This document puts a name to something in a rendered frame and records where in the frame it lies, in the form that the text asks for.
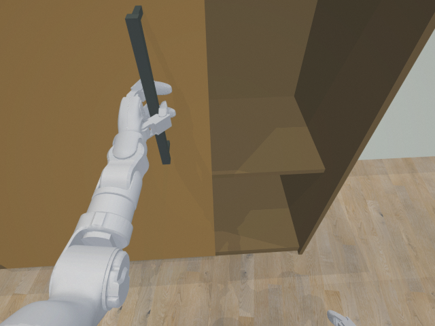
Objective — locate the wardrobe door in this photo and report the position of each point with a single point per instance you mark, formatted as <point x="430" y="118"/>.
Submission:
<point x="65" y="66"/>

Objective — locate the handle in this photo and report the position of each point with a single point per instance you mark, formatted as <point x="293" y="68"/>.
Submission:
<point x="135" y="31"/>

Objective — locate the left robot forearm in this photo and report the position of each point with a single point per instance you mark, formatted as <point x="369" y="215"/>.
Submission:
<point x="107" y="222"/>

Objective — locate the robot right hand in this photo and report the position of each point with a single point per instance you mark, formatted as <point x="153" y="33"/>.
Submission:
<point x="338" y="319"/>

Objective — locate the robot left hand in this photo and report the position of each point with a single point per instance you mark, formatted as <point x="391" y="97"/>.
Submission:
<point x="134" y="116"/>

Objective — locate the robot left upper arm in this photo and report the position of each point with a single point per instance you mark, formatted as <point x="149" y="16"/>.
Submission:
<point x="88" y="282"/>

